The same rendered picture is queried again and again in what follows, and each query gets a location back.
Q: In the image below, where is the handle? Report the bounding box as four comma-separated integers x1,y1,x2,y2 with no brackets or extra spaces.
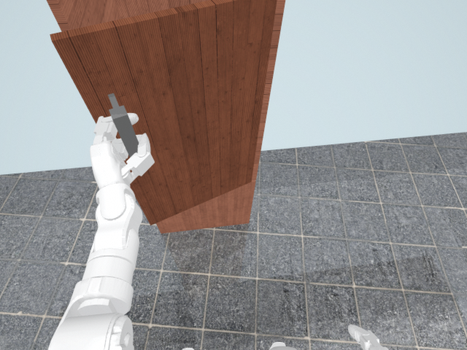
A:
108,93,139,157

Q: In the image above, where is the robot left upper arm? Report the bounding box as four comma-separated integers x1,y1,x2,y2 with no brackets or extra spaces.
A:
50,312,134,350

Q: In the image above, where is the right robot hand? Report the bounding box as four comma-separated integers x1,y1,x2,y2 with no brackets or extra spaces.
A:
348,324,389,350

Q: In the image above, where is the left robot hand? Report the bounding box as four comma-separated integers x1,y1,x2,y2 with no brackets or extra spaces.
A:
90,113,155,189

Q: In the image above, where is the robot left forearm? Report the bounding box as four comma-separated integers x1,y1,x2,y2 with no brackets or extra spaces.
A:
48,183,143,350

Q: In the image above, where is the cupboard door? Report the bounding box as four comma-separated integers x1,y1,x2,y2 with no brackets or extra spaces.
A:
50,0,277,225

